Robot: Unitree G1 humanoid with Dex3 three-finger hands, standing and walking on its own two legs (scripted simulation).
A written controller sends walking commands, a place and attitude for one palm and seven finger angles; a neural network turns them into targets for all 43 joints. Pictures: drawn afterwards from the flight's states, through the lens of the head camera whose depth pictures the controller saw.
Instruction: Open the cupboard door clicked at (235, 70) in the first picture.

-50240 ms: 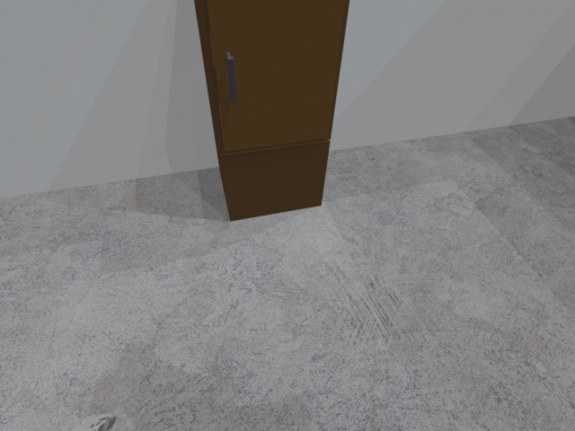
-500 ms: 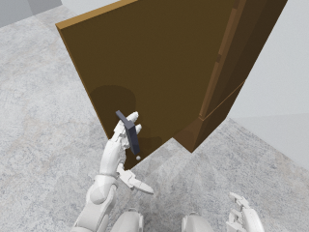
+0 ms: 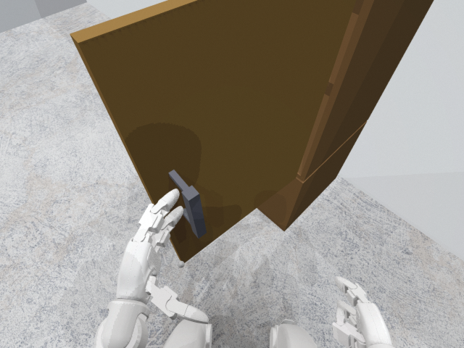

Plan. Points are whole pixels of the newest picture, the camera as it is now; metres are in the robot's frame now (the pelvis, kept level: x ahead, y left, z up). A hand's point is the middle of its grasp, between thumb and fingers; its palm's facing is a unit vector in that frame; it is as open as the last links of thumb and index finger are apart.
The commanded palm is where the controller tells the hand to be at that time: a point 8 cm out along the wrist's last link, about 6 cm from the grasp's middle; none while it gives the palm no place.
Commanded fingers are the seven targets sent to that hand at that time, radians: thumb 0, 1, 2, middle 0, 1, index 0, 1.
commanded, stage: slide the hand sideways off the handle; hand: left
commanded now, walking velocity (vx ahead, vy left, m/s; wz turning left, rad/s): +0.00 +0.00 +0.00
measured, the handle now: (188, 206) +0.34 +0.10 +0.05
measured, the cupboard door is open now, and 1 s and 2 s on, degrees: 85 85 85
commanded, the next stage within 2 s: draw the hand back to the body in 0.42 s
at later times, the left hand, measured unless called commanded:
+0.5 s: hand (144, 292) +0.20 +0.14 +0.04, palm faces -0.04 -1.00 -0.04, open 16.3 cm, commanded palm +0.18 +0.20 +0.04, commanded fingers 0.00 -0.50 0.30 -0.15 -0.30 -0.15 -0.30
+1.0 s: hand (92, 286) +0.19 +0.18 +0.12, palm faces -0.01 -1.00 -0.08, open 16.2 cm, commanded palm +0.16 +0.24 +0.14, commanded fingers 0.00 -0.32 0.38 -0.16 -0.30 -0.16 -0.30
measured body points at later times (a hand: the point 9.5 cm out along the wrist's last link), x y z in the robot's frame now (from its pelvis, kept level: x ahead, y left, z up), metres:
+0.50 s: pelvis +0.00 -0.01 -0.02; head +0.07 -0.01 +0.43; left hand +0.20 +0.20 +0.05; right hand +0.20 -0.24 -0.09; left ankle +0.02 +0.10 -0.65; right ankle +0.02 -0.11 -0.65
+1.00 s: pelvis +0.01 +0.00 +0.03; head +0.03 +0.00 +0.48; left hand +0.18 +0.23 +0.13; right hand +0.19 -0.23 -0.03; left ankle +0.02 +0.10 -0.65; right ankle +0.02 -0.11 -0.65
